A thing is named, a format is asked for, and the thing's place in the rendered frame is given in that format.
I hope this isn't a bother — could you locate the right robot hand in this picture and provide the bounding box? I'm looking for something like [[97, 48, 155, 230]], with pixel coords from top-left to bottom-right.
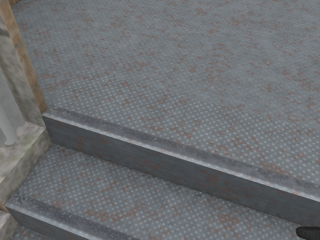
[[296, 226, 320, 240]]

